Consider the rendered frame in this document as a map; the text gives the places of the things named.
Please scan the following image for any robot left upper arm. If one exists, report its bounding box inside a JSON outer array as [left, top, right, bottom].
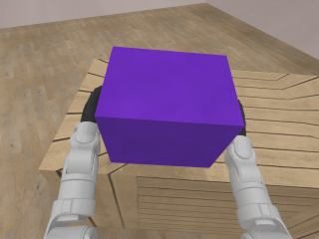
[[45, 225, 99, 239]]

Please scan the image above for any carton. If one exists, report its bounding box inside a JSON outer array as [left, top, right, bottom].
[[94, 46, 245, 168]]

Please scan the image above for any left robot hand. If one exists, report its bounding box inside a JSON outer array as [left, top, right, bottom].
[[80, 85, 103, 123]]

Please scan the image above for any right robot forearm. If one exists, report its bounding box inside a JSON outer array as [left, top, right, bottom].
[[223, 135, 293, 239]]

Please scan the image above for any right robot hand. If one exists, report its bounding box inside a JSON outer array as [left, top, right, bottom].
[[238, 100, 246, 136]]

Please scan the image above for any left robot forearm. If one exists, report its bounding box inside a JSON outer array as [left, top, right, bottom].
[[43, 121, 101, 239]]

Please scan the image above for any pedestal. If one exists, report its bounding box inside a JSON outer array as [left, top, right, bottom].
[[38, 59, 319, 239]]

